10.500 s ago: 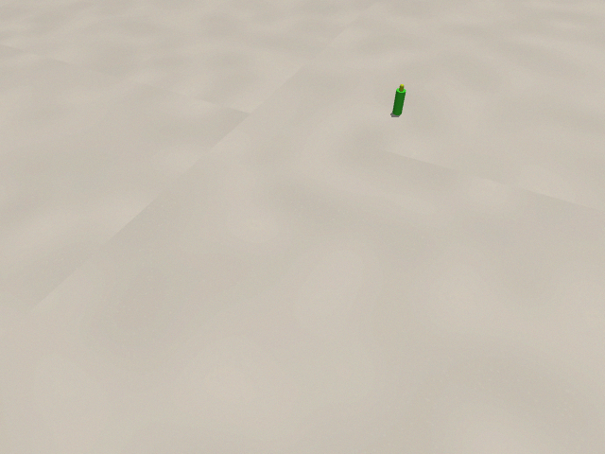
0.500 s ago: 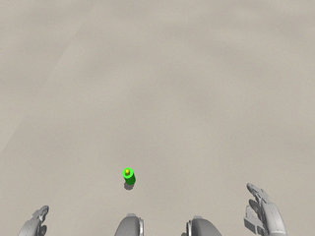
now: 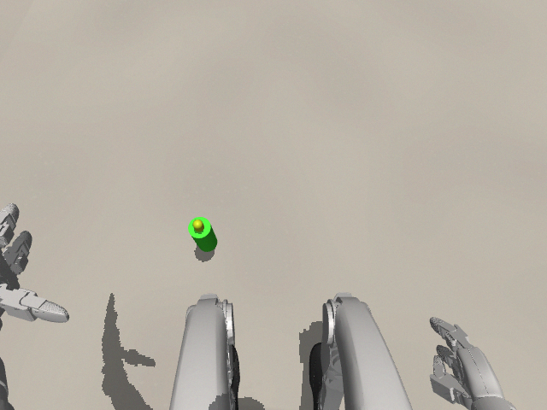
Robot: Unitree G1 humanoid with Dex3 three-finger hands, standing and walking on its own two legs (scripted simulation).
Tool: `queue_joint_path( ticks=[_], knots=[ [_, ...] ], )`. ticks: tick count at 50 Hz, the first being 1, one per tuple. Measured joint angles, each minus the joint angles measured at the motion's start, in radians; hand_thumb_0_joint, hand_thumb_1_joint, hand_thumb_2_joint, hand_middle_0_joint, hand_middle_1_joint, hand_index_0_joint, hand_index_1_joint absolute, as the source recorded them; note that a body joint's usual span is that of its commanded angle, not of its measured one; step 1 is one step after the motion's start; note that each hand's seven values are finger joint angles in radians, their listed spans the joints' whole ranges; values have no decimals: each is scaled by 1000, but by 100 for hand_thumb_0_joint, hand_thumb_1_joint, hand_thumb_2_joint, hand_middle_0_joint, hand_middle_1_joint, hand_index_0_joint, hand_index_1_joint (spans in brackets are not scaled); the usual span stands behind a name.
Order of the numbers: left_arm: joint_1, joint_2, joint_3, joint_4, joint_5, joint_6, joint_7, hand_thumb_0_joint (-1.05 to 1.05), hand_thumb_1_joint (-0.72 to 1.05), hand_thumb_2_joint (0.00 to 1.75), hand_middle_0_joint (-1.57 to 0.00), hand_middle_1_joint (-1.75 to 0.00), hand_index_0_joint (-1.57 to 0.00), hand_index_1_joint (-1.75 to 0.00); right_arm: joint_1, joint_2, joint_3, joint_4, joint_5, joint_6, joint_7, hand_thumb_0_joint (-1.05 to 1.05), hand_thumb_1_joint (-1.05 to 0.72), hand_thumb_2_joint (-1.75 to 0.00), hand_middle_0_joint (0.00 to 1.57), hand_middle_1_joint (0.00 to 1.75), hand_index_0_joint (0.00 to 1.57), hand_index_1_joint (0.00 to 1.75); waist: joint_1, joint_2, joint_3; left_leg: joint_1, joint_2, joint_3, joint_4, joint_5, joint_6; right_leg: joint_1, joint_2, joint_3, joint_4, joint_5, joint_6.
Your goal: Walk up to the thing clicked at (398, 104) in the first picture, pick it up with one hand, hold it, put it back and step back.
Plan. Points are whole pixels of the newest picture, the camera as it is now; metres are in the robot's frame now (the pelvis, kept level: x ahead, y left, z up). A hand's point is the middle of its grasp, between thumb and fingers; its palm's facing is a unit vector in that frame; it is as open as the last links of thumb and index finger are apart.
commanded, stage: go down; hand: left
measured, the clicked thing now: (202, 233) +0.48 +0.19 -0.44
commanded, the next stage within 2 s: approach in 1.48 s
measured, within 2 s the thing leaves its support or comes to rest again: neither
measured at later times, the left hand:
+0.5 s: hand (52, 240) +0.37 +0.37 -0.11, palm faces +0.13 -0.99 -0.10, open 17.4 cm
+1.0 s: hand (55, 226) +0.40 +0.37 -0.12, palm faces +0.12 -0.99 -0.08, open 17.7 cm
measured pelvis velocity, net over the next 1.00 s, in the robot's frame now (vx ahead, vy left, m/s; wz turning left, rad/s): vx -0.03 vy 0.00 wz -0.05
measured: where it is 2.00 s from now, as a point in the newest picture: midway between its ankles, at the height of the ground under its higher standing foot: (275, 403)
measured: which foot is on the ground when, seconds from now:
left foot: down 0.00-1.00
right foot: down 0.00-1.00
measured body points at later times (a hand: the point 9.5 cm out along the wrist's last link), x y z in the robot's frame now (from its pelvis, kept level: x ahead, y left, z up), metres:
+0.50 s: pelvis -0.02 +0.00 -0.08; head +0.19 +0.04 +0.31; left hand +0.36 +0.42 -0.10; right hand +0.12 -0.29 -0.19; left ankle +0.07 +0.12 -0.50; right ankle +0.06 -0.13 -0.50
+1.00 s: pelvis -0.03 +0.00 -0.13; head +0.18 +0.04 +0.26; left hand +0.39 +0.43 -0.11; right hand +0.09 -0.29 -0.24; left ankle +0.07 +0.12 -0.50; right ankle +0.06 -0.13 -0.50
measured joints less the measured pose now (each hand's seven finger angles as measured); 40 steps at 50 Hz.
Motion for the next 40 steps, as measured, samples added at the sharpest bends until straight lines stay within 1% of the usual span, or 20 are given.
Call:
queue_joint_path(
  ticks=[4, 9, 13, 19, 24, 29, 33, 40],
  knots=[
    [-71, 40, 33, 63, -14, -47, -38, -1, -49, 4, -5, -2, -5, -2, 0, 0, 12, 24, -5, 1, 0, 0, -88, -89, 21, 30, 20, 30, 0, -8, 3, -77, -1, -9, 61, -1, -2, -74, -2, -5, 63, -5, -4],
    [-152, 91, 61, 108, -10, -78, -88, -1, -47, 6, -3, -3, -4, -2, -6, -7, 26, 37, -12, 5, 0, 0, -88, -89, 21, 30, 21, 30, -11, -12, 13, -163, -1, -24, 135, -5, -5, -154, -2, -13, 133, -11, -8],
    [-198, 120, 88, 126, -13, -82, -118, -1, -47, 7, -3, -4, -4, -3, -10, -17, 35, 39, -15, 10, 1, 0, -88, -89, 21, 30, 21, 30, -24, -9, 17, -215, 1, -31, 184, -13, -4, -202, 0, -17, 177, -17, -9],
    [-222, 148, 124, 138, -22, -74, -146, -1, -50, 8, -3, -5, -4, -5, -13, -29, 42, 35, -13, 16, 2, 0, -88, -90, 21, 30, 21, 30, -33, -2, 14, -264, 5, -38, 236, -27, -2, -249, 5, -19, 224, -27, -8],
    [-240, 170, 139, 157, -31, -80, -166, -1, -52, 9, -3, -6, -4, -5, -19, -37, 44, 32, -13, 14, 5, 0, -88, -90, 21, 30, 21, 30, -31, -4, 19, -296, 4, -41, 272, -31, -3, -280, 3, -19, 260, -33, -9],
    [-277, 191, 155, 170, -37, -91, -188, -2, -54, 9, -3, -6, -4, -6, -33, -45, 50, 34, -22, 11, 9, 0, -88, -90, 21, 30, 20, 30, -27, -13, 35, -332, 1, -47, 312, -30, -4, -315, 2, -22, 303, -35, -12],
    [-317, 212, 161, 184, -32, -92, -202, -2, -56, 8, -3, -6, -4, -6, -44, -48, 55, 36, -30, 11, 10, 0, -89, -90, 21, 30, 21, 30, -29, -19, 45, -360, 0, -53, 345, -27, -5, -341, 1, -24, 335, -34, -14],
    [-363, 247, 170, 212, -15, -79, -214, -2, -58, 7, -4, -6, -4, -6, -44, -50, 66, 32, -34, 18, 10, 0, -89, -90, 21, 30, 21, 30, -43, -16, 49, -400, -1, -59, 390, -24, -5, -378, 1, -26, 377, -30, -15]
  ],
)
